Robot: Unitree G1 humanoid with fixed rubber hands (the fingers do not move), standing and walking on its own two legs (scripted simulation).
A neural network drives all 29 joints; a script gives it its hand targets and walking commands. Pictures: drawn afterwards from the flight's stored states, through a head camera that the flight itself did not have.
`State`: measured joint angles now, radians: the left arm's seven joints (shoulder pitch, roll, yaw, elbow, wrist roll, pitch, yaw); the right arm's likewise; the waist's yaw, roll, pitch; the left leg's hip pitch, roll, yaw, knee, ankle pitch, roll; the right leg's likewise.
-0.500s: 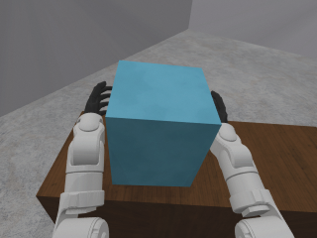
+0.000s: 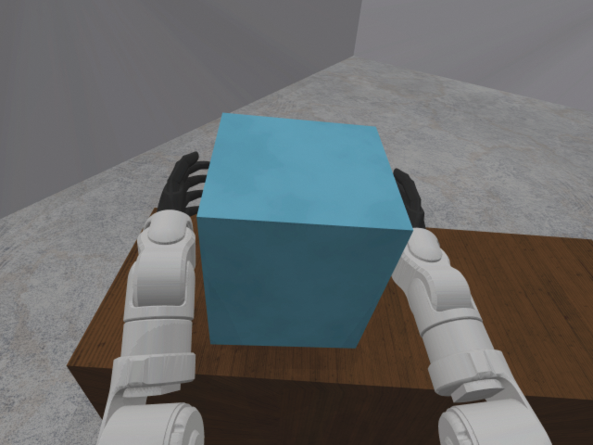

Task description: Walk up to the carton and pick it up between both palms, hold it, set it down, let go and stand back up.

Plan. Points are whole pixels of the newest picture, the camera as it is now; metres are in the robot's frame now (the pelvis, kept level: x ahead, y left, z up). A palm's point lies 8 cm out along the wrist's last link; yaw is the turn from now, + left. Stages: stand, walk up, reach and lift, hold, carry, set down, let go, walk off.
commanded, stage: hold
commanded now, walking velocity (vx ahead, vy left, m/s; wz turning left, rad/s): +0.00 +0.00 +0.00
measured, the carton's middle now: (292, 236) +0.37 +0.00 +0.14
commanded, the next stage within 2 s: none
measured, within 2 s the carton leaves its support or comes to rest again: neither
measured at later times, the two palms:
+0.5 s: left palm (177, 209) +0.36 +0.15 +0.19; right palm (408, 229) +0.35 -0.15 +0.17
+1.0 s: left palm (177, 209) +0.36 +0.15 +0.19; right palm (407, 227) +0.36 -0.15 +0.17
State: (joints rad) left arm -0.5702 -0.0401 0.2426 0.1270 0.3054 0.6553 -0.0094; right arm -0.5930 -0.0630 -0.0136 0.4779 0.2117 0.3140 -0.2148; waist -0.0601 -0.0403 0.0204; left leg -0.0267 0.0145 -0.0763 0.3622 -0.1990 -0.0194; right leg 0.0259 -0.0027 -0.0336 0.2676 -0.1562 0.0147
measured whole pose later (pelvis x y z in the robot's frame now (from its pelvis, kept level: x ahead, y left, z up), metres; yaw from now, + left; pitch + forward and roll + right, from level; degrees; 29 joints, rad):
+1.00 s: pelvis +0.00 +0.00 +0.00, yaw +0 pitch -7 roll -1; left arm -0.58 -0.04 0.23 0.15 0.30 0.65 0.00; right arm -0.60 -0.07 -0.02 0.49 0.22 0.30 -0.21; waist -0.06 -0.03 0.01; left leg -0.04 0.01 -0.08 0.37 -0.20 -0.02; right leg 0.02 0.00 -0.03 0.27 -0.16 0.02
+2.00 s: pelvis +0.00 +0.00 +0.00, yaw +0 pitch -7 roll -1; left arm -0.58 -0.02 0.22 0.15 0.28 0.64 0.01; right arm -0.60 -0.07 -0.02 0.49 0.23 0.30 -0.21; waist -0.06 -0.03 0.00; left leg -0.05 0.01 -0.08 0.37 -0.20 -0.02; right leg 0.01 0.00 -0.03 0.27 -0.16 0.02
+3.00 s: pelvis +0.00 +0.00 +0.00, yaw +1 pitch -8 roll -1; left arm -0.57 -0.04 0.22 0.13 0.29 0.66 0.00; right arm -0.59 -0.07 -0.01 0.49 0.23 0.30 -0.22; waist -0.07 -0.04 0.02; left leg -0.03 0.01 -0.08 0.36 -0.20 -0.01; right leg 0.03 0.00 -0.03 0.27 -0.16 0.02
